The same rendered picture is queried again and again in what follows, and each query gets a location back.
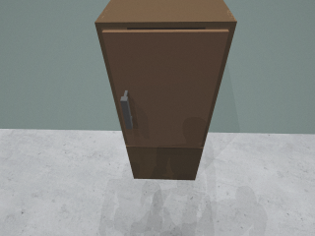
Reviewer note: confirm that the handle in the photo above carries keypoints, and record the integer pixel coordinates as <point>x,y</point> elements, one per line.
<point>126,111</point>

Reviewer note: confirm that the cupboard door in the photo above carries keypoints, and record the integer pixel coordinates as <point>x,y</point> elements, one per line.
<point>171,77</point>

